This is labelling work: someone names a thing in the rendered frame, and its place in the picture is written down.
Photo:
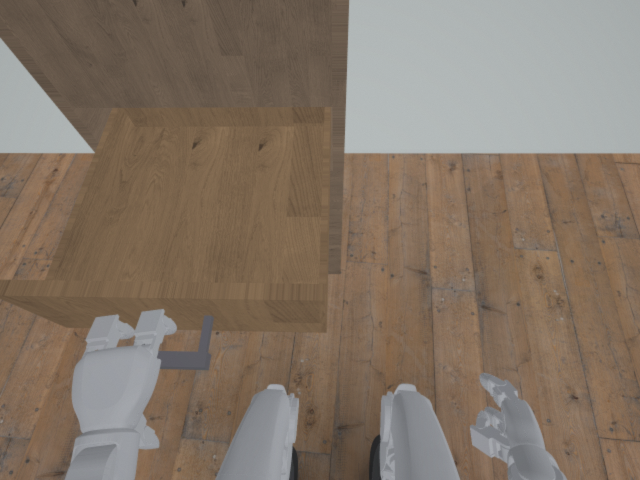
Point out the left robot forearm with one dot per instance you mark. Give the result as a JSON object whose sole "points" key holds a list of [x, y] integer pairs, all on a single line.
{"points": [[105, 454]]}

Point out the drawer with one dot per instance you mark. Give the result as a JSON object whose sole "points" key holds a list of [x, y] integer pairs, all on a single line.
{"points": [[220, 211]]}

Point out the handle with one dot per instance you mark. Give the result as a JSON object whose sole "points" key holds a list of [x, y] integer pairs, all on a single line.
{"points": [[187, 360]]}

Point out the robot left thigh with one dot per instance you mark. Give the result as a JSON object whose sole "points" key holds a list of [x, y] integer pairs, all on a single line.
{"points": [[256, 451]]}

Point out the cabinet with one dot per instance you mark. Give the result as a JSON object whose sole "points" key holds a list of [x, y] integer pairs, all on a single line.
{"points": [[90, 56]]}

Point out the right robot forearm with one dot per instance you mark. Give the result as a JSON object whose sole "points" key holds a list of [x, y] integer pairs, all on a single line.
{"points": [[530, 462]]}

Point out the robot right hand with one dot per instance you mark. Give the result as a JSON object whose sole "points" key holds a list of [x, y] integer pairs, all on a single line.
{"points": [[514, 425]]}

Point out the robot left hand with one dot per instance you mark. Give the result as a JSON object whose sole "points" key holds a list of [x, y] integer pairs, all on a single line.
{"points": [[112, 386]]}

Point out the left robot shin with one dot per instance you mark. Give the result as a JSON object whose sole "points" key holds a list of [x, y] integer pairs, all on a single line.
{"points": [[287, 453]]}

